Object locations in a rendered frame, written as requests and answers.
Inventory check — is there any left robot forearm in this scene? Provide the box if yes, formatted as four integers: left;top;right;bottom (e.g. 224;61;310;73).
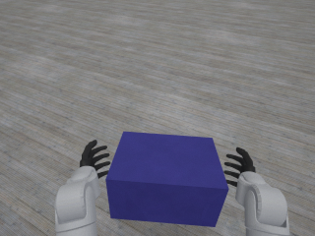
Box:
54;165;101;236

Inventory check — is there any right robot forearm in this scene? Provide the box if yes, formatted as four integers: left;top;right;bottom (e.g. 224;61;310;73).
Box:
235;171;290;236

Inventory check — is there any robot left hand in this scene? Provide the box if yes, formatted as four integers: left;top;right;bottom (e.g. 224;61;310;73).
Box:
80;140;111;179

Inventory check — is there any carton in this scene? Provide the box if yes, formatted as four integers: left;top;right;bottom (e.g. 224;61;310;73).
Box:
105;131;229;227

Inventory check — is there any robot right hand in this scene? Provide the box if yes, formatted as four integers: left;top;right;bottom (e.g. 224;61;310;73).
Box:
223;147;256;187

